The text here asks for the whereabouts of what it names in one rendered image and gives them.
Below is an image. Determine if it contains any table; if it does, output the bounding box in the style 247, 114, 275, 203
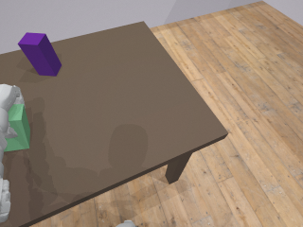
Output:
0, 21, 229, 227

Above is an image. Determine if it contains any sponge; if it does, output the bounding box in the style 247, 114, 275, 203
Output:
4, 104, 30, 152

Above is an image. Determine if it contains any robot left hand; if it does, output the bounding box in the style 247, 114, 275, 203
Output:
0, 83, 26, 139

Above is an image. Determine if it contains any left robot shin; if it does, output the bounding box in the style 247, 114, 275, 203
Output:
124, 220, 135, 226

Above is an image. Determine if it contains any left robot upper arm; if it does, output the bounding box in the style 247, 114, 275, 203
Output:
0, 178, 11, 223

